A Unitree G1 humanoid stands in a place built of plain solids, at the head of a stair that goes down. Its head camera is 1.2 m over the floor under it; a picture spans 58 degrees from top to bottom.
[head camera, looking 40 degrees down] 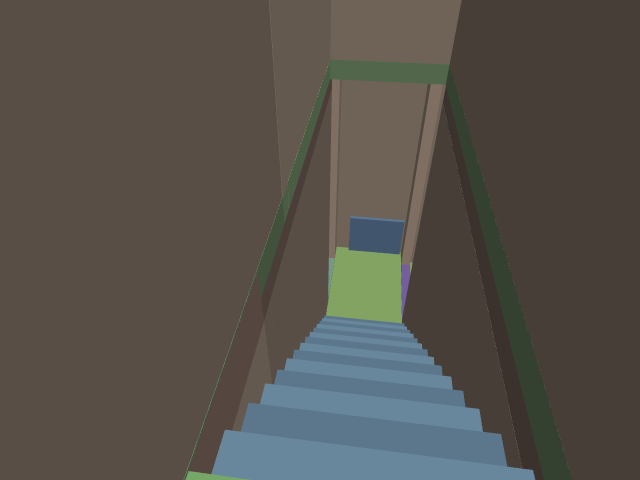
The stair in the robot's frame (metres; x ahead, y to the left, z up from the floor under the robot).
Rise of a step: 0.21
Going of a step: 0.22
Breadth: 0.99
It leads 7 degrees to the right of straight ahead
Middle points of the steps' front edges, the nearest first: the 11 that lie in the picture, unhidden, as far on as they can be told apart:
0.64 -0.17 -0.21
0.86 -0.20 -0.43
1.07 -0.23 -0.64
1.29 -0.26 -0.86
1.51 -0.29 -1.07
1.73 -0.32 -1.28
1.95 -0.34 -1.50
2.16 -0.37 -1.71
2.38 -0.40 -1.93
2.60 -0.43 -2.14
2.82 -0.46 -2.35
